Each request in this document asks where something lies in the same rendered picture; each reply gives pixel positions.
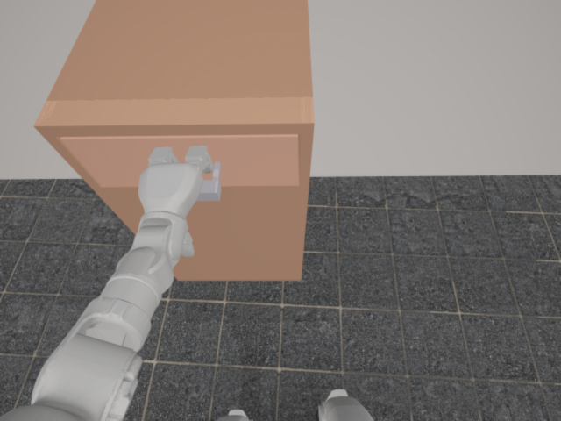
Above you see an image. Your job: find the drawer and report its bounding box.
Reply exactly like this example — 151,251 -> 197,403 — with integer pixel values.
60,134 -> 298,186

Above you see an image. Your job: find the handle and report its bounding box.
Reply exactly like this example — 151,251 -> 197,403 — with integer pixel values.
196,162 -> 221,201

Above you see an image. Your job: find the left robot shin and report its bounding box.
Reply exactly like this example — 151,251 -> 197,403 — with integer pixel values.
228,409 -> 248,418

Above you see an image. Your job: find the left robot upper arm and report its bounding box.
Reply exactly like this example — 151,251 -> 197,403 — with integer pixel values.
0,333 -> 143,421

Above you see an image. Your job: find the cabinet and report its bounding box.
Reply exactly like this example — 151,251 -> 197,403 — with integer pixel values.
34,0 -> 315,281

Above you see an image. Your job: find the left robot forearm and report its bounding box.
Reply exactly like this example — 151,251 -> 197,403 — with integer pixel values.
31,210 -> 187,405

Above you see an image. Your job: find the robot left hand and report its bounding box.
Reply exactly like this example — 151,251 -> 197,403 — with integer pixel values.
138,146 -> 213,257

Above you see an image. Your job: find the robot right thigh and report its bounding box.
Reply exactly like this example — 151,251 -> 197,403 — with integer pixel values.
318,396 -> 373,421

